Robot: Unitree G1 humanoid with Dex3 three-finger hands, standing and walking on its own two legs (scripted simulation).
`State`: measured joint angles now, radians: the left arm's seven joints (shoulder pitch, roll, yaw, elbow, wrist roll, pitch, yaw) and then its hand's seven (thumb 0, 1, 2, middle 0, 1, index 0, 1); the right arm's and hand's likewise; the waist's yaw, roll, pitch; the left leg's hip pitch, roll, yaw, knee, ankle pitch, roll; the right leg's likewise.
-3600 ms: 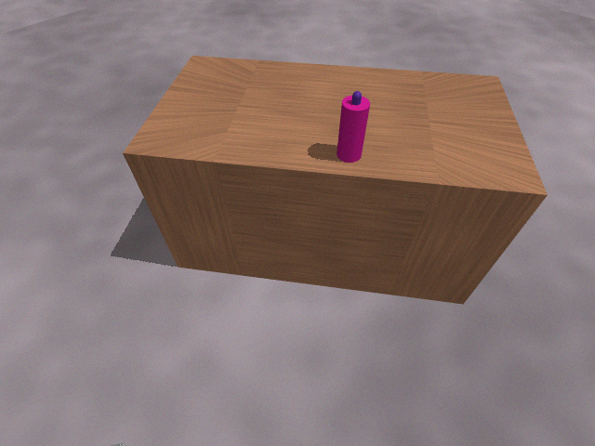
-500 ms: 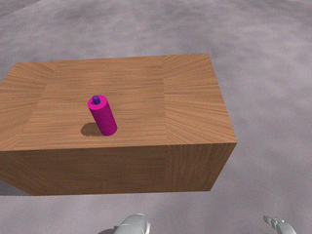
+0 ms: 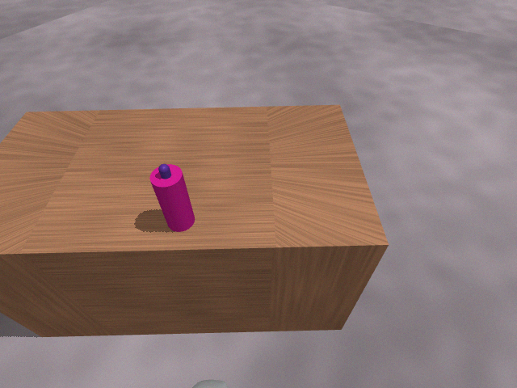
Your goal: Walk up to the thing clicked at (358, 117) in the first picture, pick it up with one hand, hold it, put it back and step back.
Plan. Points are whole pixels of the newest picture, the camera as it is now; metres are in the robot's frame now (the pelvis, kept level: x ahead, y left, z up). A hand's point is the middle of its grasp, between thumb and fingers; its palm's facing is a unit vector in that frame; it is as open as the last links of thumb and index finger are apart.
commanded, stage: walk up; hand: left
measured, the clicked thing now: (172, 195) +0.51 +0.21 -0.07
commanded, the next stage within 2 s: stand in 1.10 s
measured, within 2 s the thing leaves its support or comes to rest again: neither
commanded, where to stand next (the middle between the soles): +0.11 +0.01 m, yaw -1 degrees
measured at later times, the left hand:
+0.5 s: hand out of the picture +0.14 +0.27 -0.14, palm faces -0.01 -0.94 -0.34, open 7.4 cm
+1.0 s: hand out of the picture +0.12 +0.26 -0.14, palm faces -0.02 -0.94 -0.34, open 7.4 cm
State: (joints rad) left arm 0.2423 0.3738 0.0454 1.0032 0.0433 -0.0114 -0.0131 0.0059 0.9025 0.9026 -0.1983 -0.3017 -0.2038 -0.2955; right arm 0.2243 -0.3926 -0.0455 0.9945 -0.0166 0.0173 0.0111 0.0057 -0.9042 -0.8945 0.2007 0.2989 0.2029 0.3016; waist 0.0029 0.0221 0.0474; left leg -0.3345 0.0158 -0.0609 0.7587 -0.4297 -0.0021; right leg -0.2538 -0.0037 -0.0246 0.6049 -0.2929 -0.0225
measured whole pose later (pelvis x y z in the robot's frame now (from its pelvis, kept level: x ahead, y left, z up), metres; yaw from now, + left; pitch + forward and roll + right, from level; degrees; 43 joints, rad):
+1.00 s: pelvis +0.05 +0.01 +0.02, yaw +0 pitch -3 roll +0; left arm 0.09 0.35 0.01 1.14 0.01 -0.01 -0.01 0.01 0.90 0.90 -0.20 -0.30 -0.20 -0.30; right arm 0.10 -0.35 -0.02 1.13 -0.01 -0.01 0.00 0.00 -0.91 -0.89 0.20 0.30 0.20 0.30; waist 0.00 0.00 0.06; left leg -0.10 0.01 0.00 0.38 -0.23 0.00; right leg -0.09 -0.02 -0.01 0.36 -0.23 0.01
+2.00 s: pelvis +0.02 +0.00 +0.02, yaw +1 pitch -2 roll +0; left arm 0.11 0.35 -0.01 1.15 0.01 -0.01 -0.01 0.01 0.90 0.90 -0.20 -0.30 -0.20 -0.30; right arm 0.11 -0.35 0.00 1.16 -0.01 -0.01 0.01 0.00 -0.91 -0.89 0.20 0.30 0.20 0.30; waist -0.01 0.01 0.05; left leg -0.11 0.02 -0.01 0.31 -0.16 -0.02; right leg -0.11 -0.01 -0.02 0.31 -0.16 0.00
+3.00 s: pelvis +0.04 +0.00 +0.02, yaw +0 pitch -2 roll +0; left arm 0.11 0.35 0.00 1.14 0.01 -0.01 0.00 0.01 0.90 0.90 -0.20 -0.30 -0.20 -0.30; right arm 0.11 -0.35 0.00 1.14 -0.01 -0.01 0.00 0.00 -0.91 -0.89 0.20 0.30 0.20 0.30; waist 0.00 0.01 0.05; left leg -0.09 0.02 -0.01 0.30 -0.18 -0.02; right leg -0.09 0.00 -0.02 0.30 -0.18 0.00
